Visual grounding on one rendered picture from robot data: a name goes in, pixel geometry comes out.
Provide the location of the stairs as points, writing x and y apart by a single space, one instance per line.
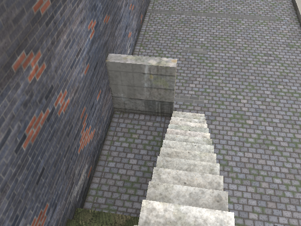
186 188

